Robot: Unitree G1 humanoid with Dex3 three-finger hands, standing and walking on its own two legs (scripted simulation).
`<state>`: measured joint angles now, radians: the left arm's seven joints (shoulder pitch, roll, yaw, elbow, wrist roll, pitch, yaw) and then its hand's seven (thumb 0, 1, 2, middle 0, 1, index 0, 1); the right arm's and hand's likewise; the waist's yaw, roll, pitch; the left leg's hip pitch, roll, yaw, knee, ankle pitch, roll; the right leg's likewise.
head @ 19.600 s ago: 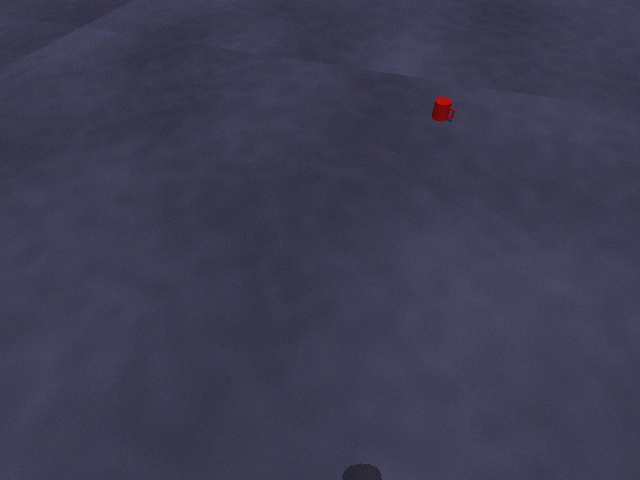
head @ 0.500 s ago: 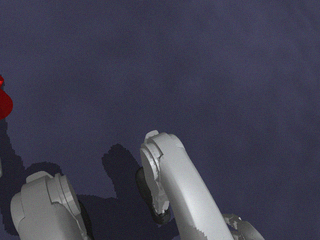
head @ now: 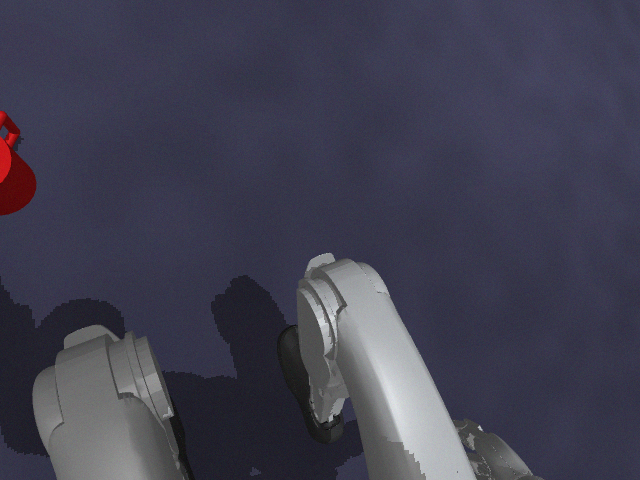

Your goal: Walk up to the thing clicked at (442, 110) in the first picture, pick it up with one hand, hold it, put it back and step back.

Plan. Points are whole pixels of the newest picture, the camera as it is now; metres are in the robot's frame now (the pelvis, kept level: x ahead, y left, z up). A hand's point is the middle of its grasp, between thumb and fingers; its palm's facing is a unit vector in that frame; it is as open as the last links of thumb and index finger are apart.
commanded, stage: rest palm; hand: left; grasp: from above
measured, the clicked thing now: out of the picture +0.55 +0.29 -0.28
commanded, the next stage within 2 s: close in 1.10 s
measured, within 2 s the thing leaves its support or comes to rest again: neither
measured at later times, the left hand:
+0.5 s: hand out of the picture +0.51 +0.30 -0.22, palm faces -0.46 -0.09 -0.88, open 13.5 cm
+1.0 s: hand out of the picture +0.51 +0.30 -0.24, palm faces -0.44 -0.10 -0.89, open 13.6 cm
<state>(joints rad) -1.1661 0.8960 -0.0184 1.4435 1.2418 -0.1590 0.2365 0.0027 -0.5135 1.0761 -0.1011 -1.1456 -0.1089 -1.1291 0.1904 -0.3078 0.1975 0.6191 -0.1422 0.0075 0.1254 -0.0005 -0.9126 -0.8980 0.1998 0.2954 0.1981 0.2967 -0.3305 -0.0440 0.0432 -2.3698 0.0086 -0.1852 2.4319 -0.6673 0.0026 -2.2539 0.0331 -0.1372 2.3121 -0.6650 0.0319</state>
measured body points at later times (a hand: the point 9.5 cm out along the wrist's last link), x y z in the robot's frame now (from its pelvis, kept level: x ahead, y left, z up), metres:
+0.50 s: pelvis +0.00 +0.00 -0.01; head +0.29 +0.09 +0.32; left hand +0.53 +0.30 -0.17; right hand +0.01 -0.25 -0.07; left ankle +0.07 +0.13 -0.29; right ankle +0.11 -0.12 -0.29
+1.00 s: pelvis +0.00 +0.00 -0.01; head +0.30 +0.11 +0.31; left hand +0.53 +0.30 -0.19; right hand +0.03 -0.26 -0.06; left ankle +0.07 +0.13 -0.29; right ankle +0.11 -0.12 -0.29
